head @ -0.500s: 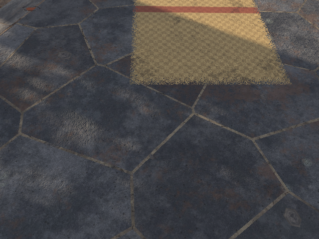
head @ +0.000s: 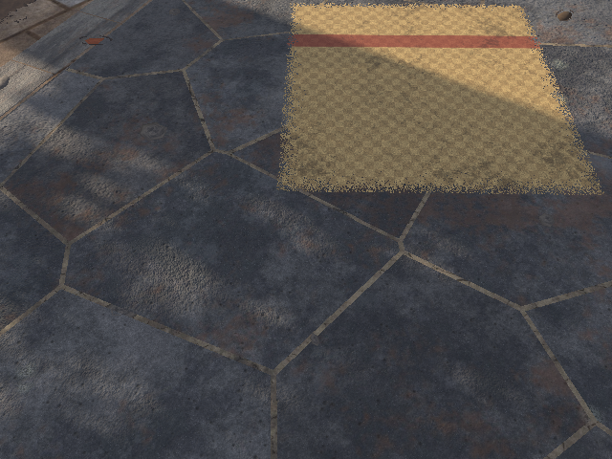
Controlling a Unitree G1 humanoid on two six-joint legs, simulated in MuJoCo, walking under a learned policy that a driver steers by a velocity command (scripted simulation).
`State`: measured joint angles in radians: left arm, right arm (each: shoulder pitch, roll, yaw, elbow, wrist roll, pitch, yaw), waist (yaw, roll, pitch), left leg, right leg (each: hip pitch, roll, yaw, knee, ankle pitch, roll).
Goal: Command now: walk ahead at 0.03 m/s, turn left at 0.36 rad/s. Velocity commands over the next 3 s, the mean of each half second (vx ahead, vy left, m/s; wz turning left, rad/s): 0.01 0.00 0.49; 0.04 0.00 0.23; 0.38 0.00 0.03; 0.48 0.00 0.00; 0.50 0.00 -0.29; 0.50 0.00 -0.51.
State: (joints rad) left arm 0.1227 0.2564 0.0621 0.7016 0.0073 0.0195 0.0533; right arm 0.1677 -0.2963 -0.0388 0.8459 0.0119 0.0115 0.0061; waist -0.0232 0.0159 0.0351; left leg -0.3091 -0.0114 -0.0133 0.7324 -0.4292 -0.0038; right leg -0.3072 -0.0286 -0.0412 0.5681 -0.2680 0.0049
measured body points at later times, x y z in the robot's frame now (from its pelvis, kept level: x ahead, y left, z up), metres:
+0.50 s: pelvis -0.01 +0.05 +0.02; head +0.02 +0.09 +0.46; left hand +0.08 +0.37 -0.10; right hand +0.18 -0.20 -0.07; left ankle -0.01 +0.12 -0.73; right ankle +0.06 -0.13 -0.67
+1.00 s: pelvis +0.02 +0.02 +0.01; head +0.04 +0.02 +0.46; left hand +0.02 +0.31 -0.11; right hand +0.24 -0.20 -0.10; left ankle -0.06 +0.13 -0.72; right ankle +0.06 -0.10 -0.73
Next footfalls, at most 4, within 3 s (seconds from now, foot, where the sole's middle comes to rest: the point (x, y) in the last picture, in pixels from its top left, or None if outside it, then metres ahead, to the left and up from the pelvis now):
0.74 right None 0.10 -0.08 -0.77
1.04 left None -0.02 0.14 -0.77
1.46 right None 0.38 0.01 -0.77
2.00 left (161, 414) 0.59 0.34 -0.77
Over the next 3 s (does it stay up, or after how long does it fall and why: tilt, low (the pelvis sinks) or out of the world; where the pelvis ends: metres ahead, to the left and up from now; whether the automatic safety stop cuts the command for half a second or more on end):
stays up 1.02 0.29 0.01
